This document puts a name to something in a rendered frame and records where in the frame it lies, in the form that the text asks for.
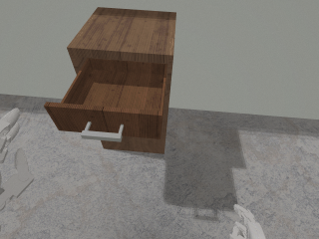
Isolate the left robot hand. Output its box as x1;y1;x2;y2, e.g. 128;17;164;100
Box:
0;108;35;211

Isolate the handle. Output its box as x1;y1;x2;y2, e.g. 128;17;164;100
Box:
81;121;124;142

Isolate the drawer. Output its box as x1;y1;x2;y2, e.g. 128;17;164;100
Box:
44;58;167;139

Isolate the right robot hand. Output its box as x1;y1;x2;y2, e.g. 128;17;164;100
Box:
229;204;267;239

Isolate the cabinet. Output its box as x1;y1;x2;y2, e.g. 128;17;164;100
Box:
67;7;176;154

